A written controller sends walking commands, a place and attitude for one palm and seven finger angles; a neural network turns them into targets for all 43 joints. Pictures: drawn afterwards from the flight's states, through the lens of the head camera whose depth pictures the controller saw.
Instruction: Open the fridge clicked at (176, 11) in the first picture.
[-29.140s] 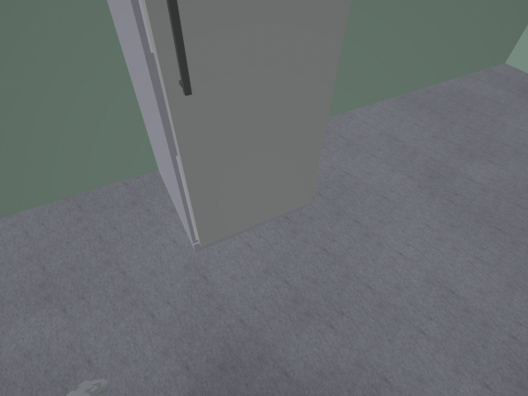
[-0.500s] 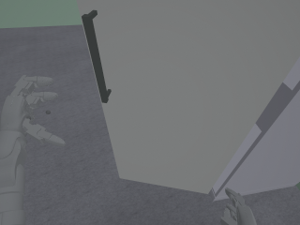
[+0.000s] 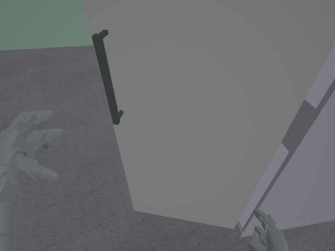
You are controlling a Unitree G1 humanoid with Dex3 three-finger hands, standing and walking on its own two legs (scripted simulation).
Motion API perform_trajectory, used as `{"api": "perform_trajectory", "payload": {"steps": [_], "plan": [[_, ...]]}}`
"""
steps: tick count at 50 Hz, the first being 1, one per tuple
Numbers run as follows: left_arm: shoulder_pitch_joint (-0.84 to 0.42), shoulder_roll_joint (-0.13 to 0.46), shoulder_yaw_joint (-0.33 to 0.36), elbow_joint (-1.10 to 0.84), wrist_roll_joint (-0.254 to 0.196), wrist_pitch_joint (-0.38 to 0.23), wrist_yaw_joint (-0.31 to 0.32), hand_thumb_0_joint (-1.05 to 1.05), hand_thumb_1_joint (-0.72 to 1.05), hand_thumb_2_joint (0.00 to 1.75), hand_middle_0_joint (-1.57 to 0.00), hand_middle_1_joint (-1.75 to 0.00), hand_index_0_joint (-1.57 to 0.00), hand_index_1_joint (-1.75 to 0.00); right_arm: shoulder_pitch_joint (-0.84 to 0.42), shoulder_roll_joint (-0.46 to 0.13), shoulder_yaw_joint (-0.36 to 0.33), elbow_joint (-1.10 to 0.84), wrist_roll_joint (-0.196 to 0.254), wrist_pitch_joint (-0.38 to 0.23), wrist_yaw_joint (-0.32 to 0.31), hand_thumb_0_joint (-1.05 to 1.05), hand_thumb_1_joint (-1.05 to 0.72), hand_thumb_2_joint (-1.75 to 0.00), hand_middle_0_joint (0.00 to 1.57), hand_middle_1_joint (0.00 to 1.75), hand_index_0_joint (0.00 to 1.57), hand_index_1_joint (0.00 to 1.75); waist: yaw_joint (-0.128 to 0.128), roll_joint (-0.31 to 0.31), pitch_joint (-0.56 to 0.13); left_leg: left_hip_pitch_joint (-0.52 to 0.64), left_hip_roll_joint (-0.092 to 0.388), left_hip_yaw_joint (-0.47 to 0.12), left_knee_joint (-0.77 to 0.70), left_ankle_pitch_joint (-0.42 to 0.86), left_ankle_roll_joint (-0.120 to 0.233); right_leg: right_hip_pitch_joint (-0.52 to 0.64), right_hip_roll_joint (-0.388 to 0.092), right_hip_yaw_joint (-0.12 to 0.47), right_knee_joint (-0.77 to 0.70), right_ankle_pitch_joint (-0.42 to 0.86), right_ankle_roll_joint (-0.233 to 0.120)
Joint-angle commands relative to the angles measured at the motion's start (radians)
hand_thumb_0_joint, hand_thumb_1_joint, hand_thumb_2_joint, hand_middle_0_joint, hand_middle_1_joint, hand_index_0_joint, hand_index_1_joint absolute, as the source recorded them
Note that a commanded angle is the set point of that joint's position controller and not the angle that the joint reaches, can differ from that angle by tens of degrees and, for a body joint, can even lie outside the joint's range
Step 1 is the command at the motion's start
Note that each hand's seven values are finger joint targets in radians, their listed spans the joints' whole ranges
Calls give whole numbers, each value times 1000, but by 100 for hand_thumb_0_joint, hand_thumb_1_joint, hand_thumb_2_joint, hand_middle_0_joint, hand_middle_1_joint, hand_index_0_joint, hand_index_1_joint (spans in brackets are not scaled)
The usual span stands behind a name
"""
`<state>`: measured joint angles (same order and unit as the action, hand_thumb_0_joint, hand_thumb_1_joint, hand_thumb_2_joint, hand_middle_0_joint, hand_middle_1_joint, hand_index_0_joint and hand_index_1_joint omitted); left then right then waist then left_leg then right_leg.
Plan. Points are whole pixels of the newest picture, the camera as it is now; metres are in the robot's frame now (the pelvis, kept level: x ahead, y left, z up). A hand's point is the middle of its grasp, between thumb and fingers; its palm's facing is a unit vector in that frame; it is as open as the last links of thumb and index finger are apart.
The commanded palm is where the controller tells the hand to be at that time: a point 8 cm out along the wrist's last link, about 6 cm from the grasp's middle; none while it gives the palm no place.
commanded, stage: draw the hand back to the body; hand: left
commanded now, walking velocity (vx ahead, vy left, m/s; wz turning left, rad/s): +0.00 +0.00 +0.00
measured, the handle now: (111, 82) +0.49 +0.22 +0.19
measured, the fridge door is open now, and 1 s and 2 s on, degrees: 70 70 70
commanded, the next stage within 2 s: step back with the hand held close in 1.16 s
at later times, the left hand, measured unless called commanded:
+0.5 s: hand (34, 161) +0.22 +0.29 +0.16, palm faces +0.51 -0.80 -0.30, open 11.6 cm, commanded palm +0.17 +0.32 +0.18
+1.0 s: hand (27, 172) +0.20 +0.29 +0.16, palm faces +0.50 -0.79 -0.36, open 7.6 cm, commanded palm +0.15 +0.32 +0.18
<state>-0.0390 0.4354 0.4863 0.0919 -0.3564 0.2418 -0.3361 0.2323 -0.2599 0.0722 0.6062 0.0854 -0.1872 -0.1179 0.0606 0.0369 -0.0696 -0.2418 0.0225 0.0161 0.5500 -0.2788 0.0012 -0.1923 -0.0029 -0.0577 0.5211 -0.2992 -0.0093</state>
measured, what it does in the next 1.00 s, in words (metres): stands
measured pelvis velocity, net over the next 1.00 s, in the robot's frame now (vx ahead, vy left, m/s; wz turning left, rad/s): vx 0.01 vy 0.01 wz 0.00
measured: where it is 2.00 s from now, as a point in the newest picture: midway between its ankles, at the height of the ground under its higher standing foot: outside the picture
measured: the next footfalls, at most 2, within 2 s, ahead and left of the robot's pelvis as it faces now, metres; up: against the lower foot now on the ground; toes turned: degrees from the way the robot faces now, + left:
none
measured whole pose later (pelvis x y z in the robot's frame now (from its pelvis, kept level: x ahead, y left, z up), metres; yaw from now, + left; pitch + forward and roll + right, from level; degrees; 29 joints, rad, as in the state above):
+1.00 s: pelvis +0.01 +0.01 +0.01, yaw +0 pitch -5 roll +0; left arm 0.42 0.34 0.36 -0.36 -0.07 -0.06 0.11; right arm 0.19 -0.22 0.03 0.66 -0.01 -0.13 -0.09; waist 0.09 0.04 0.01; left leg -0.10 0.00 0.03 0.43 -0.24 0.02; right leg -0.06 -0.03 -0.05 0.40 -0.26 0.01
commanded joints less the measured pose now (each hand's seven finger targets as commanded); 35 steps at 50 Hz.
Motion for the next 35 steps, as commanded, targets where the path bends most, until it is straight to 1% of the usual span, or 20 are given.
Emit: {"api": "perform_trajectory", "payload": {"steps": [1,4,5,6,7,8,10,12,14,15,16,18,20,22,23,25,26,27,28,35], "plan": [[-296,269,73,-340,-3,-74,19,0,-48,24,-25,-111,-25,-111,-157,-107,-45,-180,-6,-72,-18,0,-90,-90,20,30,20,30,-5,92,-112,101,-25,-25,-77,172,34,-36,9,26,-96,200,-1],[-264,282,95,-415,-10,-121,24,0,-37,29,-24,-104,-24,-104,-153,-103,-41,-171,-15,-88,-25,0,-90,-90,20,30,20,30,-1,82,-161,127,-25,-30,-76,203,35,1,14,21,-89,236,-2],[-248,368,92,-429,146,-197,202,0,-33,31,-24,-102,-24,-102,-146,-113,-49,-142,-65,-98,-8,0,-90,-90,20,30,20,30,3,59,-23,54,-40,-15,-84,167,30,-54,-1,54,-164,185,6],[-149,238,32,-365,159,-223,279,0,-30,32,-24,-100,-24,-100,-142,-108,-51,-121,-70,-104,-3,0,-90,-90,20,30,20,30,-12,47,-1,45,-35,-21,-100,133,23,-50,-10,36,-152,146,4],[-74,171,-4,-349,168,-230,313,0,-26,34,-24,-98,-24,-98,-144,-105,-50,-121,-69,-101,2,0,-90,-90,20,30,20,30,-10,30,29,40,-29,-27,-113,106,20,-63,-7,26,-146,121,4],[-34,180,10,-367,185,-248,342,0,-22,36,-24,-96,-24,-96,-145,-110,-60,-110,-70,-94,5,0,-90,-90,20,30,20,30,0,3,7,50,-26,-20,-117,114,25,-37,-7,28,-156,131,2],[14,171,3,-440,207,-289,380,0,-15,39,-24,-92,-24,-92,-147,-99,-62,-109,-73,-80,8,0,-90,-90,20,30,20,30,3,66,-51,87,-27,-5,-124,120,28,1,-15,32,-141,140,2],[35,162,-6,-469,225,-318,408,0,-8,43,-23,-87,-23,-87,-147,-96,-66,-103,-77,-71,10,0,-90,-90,20,30,20,30,1,60,-71,105,-22,-4,-140,117,29,20,-12,31,-141,134,2],[41,163,-11,-481,237,-336,427,0,-1,46,-23,-83,-23,-83,-152,-99,-69,-98,-79,-63,7,0,-90,-90,20,30,20,30,-2,6,-60,104,-18,-3,-153,109,34,25,-10,33,-156,122,6],[52,153,-20,-485,241,-341,434,0,3,48,-23,-81,-23,-81,-157,-95,-71,-98,-79,-58,5,0,-90,-90,20,30,20,30,-3,4,-46,104,-18,0,-157,99,36,24,-11,34,-159,109,8],[40,169,-6,-493,249,-350,443,0,7,50,-23,-79,-23,-79,-158,-98,-72,-93,-81,-54,3,0,-90,-90,20,30,20,30,-1,-9,-52,110,-20,-4,-163,101,37,27,-9,32,-162,108,7],[60,166,-6,-515,259,-362,453,0,14,53,-23,-75,-23,-75,-167,-97,-77,-87,-83,-51,-1,0,-90,-90,20,30,20,30,2,-1,-46,125,-16,-3,-169,124,38,36,-6,28,-166,126,4],[74,146,-25,-547,270,-373,458,0,21,57,-22,-70,-22,-70,-172,-86,-74,-88,-85,-50,1,0,-90,-90,20,30,20,30,4,57,-44,140,-18,-5,-176,144,34,45,-9,26,-154,145,0],[114,132,-33,-553,276,-377,462,0,28,60,-22,-66,-22,-66,-169,-82,-73,-84,-88,-49,4,0,-90,-90,20,30,20,30,7,78,-36,149,-16,-10,-184,167,29,53,-7,21,-149,164,-3],[147,139,-23,-553,278,-378,462,0,32,62,-22,-64,-22,-64,-169,-89,-76,-81,-90,-49,5,0,-90,-90,20,30,20,30,13,52,-39,144,-16,-12,-185,187,30,69,-5,20,-155,184,-3],[186,111,-43,-556,277,-378,458,0,39,65,-22,-60,-22,-60,-172,-80,-75,-87,-89,-41,10,0,-90,-90,20,30,20,30,12,48,-7,137,-12,-12,-193,188,25,68,-6,18,-153,179,-2],[199,125,-27,-560,277,-380,458,0,43,67,-22,-58,-22,-58,-170,-83,-76,-88,-92,-37,11,0,-90,-90,20,30,20,30,14,21,-9,141,-13,-12,-196,191,26,69,-5,16,-156,186,-1],[239,111,-29,-547,274,-377,455,0,47,69,-22,-55,-22,-55,-173,-78,-78,-88,-91,-32,13,0,-90,-90,20,30,20,30,14,7,20,130,-9,-7,-197,186,27,65,-5,15,-159,182,1],[284,121,-13,-537,272,-376,452,0,50,71,-21,-53,-21,-53,-171,-86,-83,-91,-92,-28,15,0,-90,-90,20,30,20,30,21,-37,17,124,-8,-11,-199,203,28,79,-2,12,-164,196,1],[346,115,-9,-641,274,-378,444,0,75,83,-21,-38,-21,-38,-171,-70,-83,-111,-94,-5,23,0,-90,-90,20,30,20,30,20,44,7,143,-8,2,-192,246,22,99,-9,17,-163,238,1]]}}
